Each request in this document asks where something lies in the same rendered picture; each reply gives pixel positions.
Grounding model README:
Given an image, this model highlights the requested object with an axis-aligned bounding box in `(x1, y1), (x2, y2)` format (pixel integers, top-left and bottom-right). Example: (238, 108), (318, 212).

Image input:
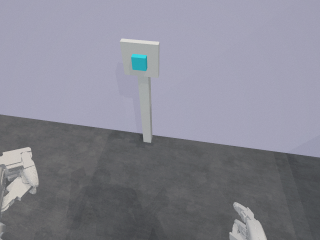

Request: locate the button
(131, 54), (148, 71)

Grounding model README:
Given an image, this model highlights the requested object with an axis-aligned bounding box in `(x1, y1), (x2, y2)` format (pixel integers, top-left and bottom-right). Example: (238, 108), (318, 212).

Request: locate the right robot hand
(229, 202), (267, 240)

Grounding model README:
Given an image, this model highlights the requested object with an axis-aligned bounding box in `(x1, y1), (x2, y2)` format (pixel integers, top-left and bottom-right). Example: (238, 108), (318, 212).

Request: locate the left robot hand
(0, 147), (39, 222)

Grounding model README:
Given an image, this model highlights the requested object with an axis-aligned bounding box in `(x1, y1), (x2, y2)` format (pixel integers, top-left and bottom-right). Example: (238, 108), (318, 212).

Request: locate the panel
(120, 38), (160, 143)

